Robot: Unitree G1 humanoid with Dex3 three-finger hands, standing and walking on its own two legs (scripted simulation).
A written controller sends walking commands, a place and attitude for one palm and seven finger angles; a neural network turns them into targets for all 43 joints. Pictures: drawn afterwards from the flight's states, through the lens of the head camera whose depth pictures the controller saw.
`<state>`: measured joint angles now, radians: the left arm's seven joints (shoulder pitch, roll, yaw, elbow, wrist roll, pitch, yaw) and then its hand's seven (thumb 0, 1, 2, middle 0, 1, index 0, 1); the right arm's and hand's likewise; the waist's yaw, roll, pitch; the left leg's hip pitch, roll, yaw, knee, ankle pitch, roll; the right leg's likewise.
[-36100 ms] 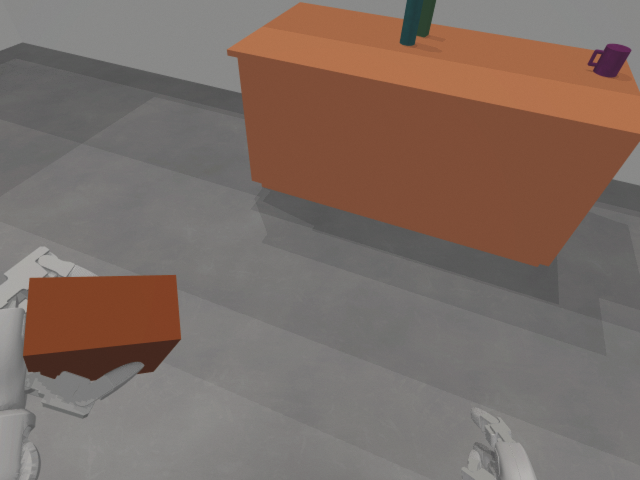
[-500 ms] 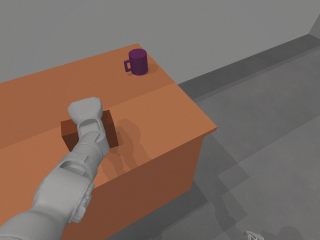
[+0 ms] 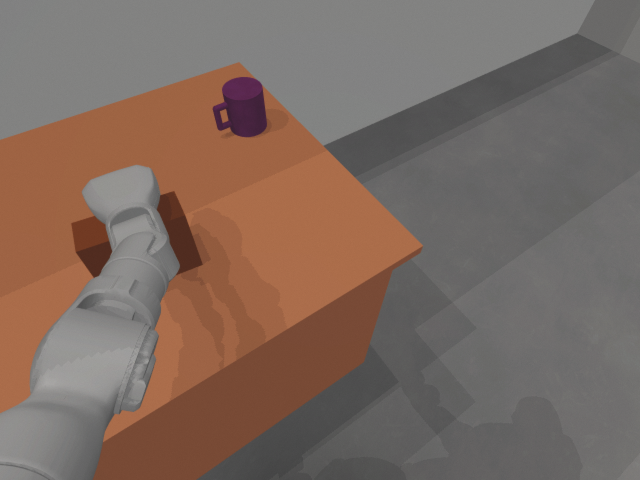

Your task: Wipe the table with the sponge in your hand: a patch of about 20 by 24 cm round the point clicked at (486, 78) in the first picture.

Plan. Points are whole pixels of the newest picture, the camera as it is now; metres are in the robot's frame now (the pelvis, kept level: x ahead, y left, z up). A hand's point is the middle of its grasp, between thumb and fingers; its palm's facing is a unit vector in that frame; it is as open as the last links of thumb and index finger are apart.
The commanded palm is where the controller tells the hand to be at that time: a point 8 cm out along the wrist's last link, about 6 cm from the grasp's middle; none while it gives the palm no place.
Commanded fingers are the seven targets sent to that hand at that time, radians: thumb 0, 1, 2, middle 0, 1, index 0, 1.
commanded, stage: wipe forward along the third lane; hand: left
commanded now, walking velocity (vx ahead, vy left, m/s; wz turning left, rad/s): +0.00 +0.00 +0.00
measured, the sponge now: (146, 253) +0.44 +0.24 -0.01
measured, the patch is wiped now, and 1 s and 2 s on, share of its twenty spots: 0.85 0.90 0.95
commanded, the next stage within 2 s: wipe back along the third lane in 0.34 s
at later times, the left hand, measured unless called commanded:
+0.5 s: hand (124, 201) +0.50 +0.26 +0.04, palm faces -0.09 -0.02 -1.00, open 10.1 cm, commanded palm +0.48 +0.24 +0.07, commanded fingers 0.00 0.10 1.30 -1.20 -1.60 -1.20 -1.60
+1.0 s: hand (124, 219) +0.47 +0.25 +0.04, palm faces -0.03 -0.02 -1.00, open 10.1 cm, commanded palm +0.43 +0.22 +0.07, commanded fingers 0.00 0.10 1.30 -1.20 -1.60 -1.20 -1.60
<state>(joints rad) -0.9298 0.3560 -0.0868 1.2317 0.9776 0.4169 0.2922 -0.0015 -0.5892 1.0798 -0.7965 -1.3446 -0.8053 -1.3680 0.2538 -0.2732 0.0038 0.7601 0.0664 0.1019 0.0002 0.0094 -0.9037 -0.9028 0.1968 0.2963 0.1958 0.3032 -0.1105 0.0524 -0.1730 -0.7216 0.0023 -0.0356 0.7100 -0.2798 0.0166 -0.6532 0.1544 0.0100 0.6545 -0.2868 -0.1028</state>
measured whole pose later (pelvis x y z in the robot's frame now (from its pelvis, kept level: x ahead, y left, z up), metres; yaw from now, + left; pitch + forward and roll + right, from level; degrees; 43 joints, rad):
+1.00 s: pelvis +0.02 +0.08 +0.00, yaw +1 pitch +16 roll -4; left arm -0.95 0.12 -0.29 1.24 0.91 0.57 0.45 -0.01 -0.50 1.05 -0.71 -1.41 -0.70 -1.47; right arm 0.19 -0.21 -0.02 0.78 0.04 0.13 0.10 0.01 -0.90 -0.90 0.20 0.30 0.20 0.30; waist -0.05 0.04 -0.21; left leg -0.68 -0.07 -0.02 0.71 -0.31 0.10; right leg -0.58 0.08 0.03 0.61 -0.32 -0.01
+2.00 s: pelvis +0.02 +0.02 +0.02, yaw +2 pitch +6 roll +0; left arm -0.53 0.09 -0.43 0.82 0.93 0.63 0.35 -0.01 -0.49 1.04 -0.71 -1.40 -0.70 -1.46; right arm 0.06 -0.23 0.01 0.71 0.08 0.27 0.05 0.01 -0.90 -0.90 0.19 0.30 0.19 0.30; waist 0.04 0.04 -0.16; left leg -0.39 -0.05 -0.04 0.54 -0.25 0.03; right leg -0.32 0.10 0.01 0.51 -0.28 -0.08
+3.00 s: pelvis +0.02 +0.00 +0.02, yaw +0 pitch +2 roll +1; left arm -0.21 0.22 -0.29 0.42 0.96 0.56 0.22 0.00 -0.51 1.05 -0.73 -1.38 -0.73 -1.42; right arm 0.01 -0.24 0.04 0.65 0.09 0.21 0.01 0.01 -0.90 -0.90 0.20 0.30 0.20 0.30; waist 0.06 0.05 -0.12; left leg -0.29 -0.03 -0.02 0.49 -0.24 0.01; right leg -0.24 0.12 0.04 0.49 -0.28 -0.10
